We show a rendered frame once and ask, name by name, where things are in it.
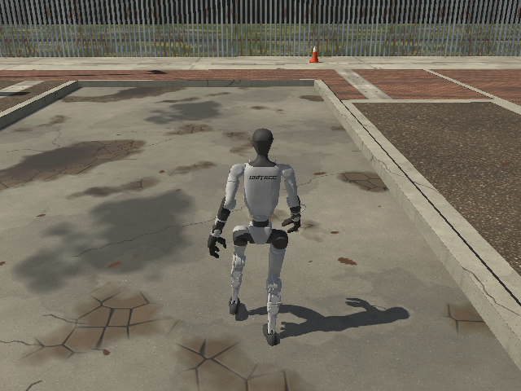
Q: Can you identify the robot right hand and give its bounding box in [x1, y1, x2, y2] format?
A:
[282, 218, 301, 233]

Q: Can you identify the robot left shin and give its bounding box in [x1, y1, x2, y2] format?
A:
[231, 254, 243, 305]

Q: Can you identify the humanoid robot head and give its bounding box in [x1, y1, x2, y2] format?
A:
[248, 128, 276, 167]

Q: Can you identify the robot left hand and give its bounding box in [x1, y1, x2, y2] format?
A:
[208, 235, 226, 258]

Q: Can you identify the robot left forearm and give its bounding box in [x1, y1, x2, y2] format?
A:
[211, 197, 230, 238]

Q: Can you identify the robot left upper arm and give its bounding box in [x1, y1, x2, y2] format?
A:
[223, 163, 246, 210]

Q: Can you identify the robot right forearm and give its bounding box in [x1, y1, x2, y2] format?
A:
[290, 196, 301, 222]

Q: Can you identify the robot right upper arm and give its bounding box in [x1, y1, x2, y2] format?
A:
[278, 164, 299, 208]

